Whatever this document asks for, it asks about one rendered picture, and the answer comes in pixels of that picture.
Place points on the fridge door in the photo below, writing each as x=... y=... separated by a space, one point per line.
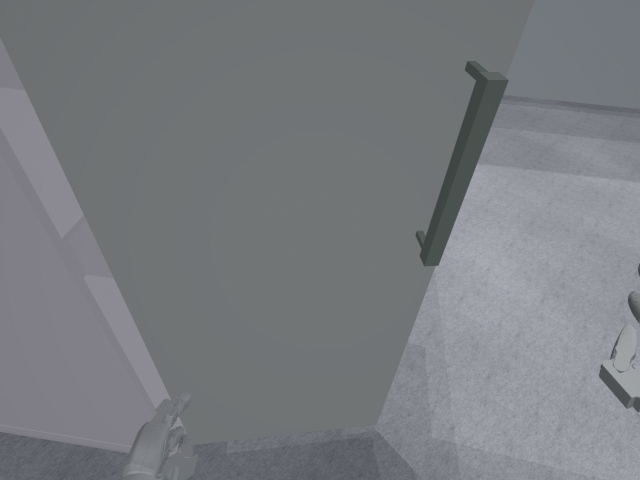
x=254 y=173

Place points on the handle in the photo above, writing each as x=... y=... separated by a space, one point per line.
x=482 y=108

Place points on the left robot hand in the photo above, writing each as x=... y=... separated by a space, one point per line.
x=153 y=443

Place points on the right robot hand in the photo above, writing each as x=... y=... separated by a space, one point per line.
x=622 y=378

